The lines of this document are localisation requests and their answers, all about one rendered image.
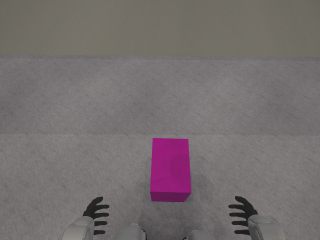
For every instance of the left robot forearm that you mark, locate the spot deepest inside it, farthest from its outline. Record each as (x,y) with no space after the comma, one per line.
(81,229)

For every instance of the carton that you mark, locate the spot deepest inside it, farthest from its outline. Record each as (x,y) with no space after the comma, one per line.
(170,170)

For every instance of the left robot thigh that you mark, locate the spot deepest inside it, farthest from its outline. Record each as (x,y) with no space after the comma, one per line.
(131,233)

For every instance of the robot right hand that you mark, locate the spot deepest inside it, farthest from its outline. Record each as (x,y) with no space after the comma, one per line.
(249,211)

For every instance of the robot left hand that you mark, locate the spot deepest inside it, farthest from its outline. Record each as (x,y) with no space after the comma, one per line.
(90,212)

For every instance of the right robot forearm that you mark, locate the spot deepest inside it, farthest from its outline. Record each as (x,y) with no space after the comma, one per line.
(261,228)

